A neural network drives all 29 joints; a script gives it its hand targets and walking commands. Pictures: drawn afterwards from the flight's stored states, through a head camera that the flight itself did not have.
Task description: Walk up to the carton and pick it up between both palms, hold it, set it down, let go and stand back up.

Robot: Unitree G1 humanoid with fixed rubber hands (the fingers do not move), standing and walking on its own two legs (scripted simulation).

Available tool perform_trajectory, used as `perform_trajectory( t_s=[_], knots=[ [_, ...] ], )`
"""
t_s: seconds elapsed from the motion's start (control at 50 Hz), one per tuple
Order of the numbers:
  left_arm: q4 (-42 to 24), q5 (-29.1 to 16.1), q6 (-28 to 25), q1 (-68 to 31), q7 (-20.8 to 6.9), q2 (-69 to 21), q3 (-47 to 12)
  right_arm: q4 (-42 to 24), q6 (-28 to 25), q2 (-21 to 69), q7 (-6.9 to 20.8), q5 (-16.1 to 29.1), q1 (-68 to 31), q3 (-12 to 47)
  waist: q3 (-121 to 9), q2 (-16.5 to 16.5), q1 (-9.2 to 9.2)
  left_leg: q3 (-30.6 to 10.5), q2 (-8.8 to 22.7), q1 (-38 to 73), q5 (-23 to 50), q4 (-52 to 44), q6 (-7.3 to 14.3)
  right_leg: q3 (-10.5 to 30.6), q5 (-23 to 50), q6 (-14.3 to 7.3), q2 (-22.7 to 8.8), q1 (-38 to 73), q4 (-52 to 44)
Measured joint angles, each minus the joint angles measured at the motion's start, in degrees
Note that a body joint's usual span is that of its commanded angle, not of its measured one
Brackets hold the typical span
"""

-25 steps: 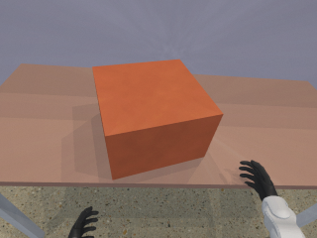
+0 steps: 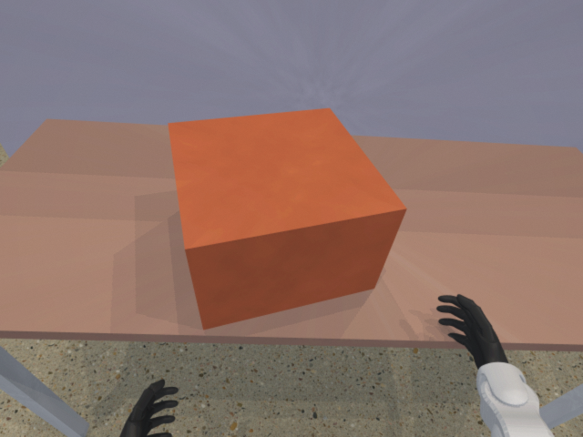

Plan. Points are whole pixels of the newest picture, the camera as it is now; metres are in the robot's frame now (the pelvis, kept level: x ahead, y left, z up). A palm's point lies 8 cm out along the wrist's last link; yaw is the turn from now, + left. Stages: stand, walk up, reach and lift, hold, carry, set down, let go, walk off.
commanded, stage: stand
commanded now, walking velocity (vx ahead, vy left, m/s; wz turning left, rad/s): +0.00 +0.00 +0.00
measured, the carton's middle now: (273, 207) +0.48 +0.03 +0.05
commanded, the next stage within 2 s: none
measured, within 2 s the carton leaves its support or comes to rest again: neither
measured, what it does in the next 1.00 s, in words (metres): stands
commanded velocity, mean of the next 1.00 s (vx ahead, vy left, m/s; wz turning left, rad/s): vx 0.00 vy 0.00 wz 0.00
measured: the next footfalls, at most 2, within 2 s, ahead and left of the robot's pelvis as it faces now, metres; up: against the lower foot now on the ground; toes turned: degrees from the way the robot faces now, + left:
none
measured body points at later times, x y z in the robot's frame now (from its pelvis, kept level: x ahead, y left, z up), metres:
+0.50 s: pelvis -0.01 +0.00 -0.01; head -0.01 -0.01 +0.44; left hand +0.11 +0.25 -0.12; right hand +0.24 -0.26 +0.01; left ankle +0.00 +0.12 -0.74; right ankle +0.01 -0.11 -0.74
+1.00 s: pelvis +0.00 +0.00 -0.01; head -0.01 -0.01 +0.44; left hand +0.14 +0.25 -0.11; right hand +0.24 -0.26 +0.01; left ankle +0.00 +0.12 -0.74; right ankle +0.01 -0.11 -0.74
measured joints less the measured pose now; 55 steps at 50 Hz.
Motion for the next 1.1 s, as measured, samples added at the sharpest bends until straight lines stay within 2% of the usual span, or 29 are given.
perform_trajectory(
  t_s=[0.04, 0.12, 0.26, 0.42, 0.92, 1.1],
  knots=[
    [0.8, -2.0, -1.95, 0.47, -0.53, 0.7, -0.85, -2.7, -1.14, -0.89, -1.13, -1.31, 1.79, 0.17, -0.87, 1.16, 0.48, -0.1, 0.13, -2.95, -0.72, 1.95, 0.13, -0.05, -0.3, 0.19, 0.1, -2.69, 1.34],
    [2.82, -2.5, -3.96, 2.17, -1.12, 2.51, -0.96, -6.1, -3.28, -1.39, -2.61, -2.05, 3.85, -0.45, -1.84, 3.19, 0.5, -0.37, -0.01, -6.45, -1.24, 3.97, 0.32, -0.2, -0.87, 0.3, -0.07, -6.09, 3.3],
    [5.47, -2.29, -4.17, 4.5, -2.2, 5.08, -0.39, -8.81, -3.6, -2.12, -3.09, -2.47, 5.67, -1.13, -3.13, 4.96, 1.31, -0.35, -0.11, -8.4, -1.96, 5.76, 0.37, -0.07, -1.75, 0.35, -0.2, -8.27, 5.47],
    [5.84, -2.35, -4.06, 4.94, -2.98, 4.85, -1.16, -10.13, -2.89, -2.54, -3.82, -2.46, 6.2, -0.9, -3.65, 4.73, 2.07, -0.15, -0.36, -9.7, -1.93, 6.34, 0.39, 0.3, -2.18, 0.38, -0.42, -10.11, 7.06],
    [5.48, -2.22, -3.93, 3.61, -3.55, 4.74, -2.41, -11.47, -1.95, -2.49, -3.75, -2.29, 6.3, 0.22, -3.8, 4.73, 1.56, 1.14, -0.33, -8.9, -3.13, 7.05, 0.46, 2.05, -3.43, 0.58, -0.26, -10.49, 9.02],
    [4.51, -2.29, -3.76, 3.22, -3.8, 4.86, -2.06, -11.05, -1.68, -2.74, -3.73, -2.46, 5.63, 0.28, -3.38, 4.55, 2.23, 1.55, -0.32, -8.73, -2.82, 6.89, 0.45, 2.58, -3.15, 0.6, -0.21, -10.7, 9.28]
  ],
)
